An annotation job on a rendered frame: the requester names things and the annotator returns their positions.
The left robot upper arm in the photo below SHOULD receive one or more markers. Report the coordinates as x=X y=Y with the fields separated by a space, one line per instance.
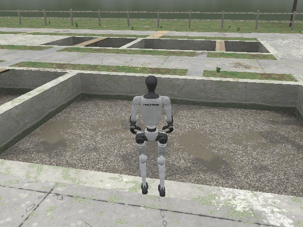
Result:
x=134 y=110

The humanoid robot head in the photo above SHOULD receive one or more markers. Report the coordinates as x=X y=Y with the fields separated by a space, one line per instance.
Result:
x=151 y=83

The left robot forearm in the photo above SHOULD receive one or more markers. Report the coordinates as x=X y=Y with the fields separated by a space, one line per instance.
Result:
x=132 y=124

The robot torso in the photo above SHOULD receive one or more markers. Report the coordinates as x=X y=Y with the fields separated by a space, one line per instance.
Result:
x=151 y=115

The right robot upper arm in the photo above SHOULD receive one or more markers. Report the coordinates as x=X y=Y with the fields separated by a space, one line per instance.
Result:
x=166 y=102

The robot right hand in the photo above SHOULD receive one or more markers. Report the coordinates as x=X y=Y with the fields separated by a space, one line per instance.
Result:
x=170 y=129

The robot left hand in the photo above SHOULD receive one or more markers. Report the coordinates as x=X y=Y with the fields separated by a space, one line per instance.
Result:
x=134 y=132

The right robot forearm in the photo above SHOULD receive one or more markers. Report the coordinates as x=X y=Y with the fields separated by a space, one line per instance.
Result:
x=170 y=124

